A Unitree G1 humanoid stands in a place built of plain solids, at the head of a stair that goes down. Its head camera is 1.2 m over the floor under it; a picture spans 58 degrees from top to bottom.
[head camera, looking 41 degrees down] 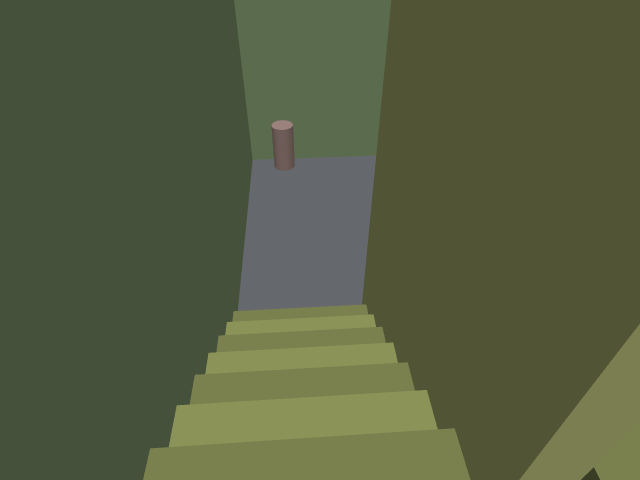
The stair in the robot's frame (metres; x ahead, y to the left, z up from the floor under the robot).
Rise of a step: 0.18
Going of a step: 0.24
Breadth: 0.97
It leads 4 degrees to the left of straight ahead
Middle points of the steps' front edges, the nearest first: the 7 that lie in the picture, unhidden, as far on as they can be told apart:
0.62 0.05 -0.18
0.86 0.06 -0.35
1.10 0.08 -0.53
1.34 0.10 -0.71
1.58 0.11 -0.89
1.82 0.13 -1.06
2.06 0.14 -1.24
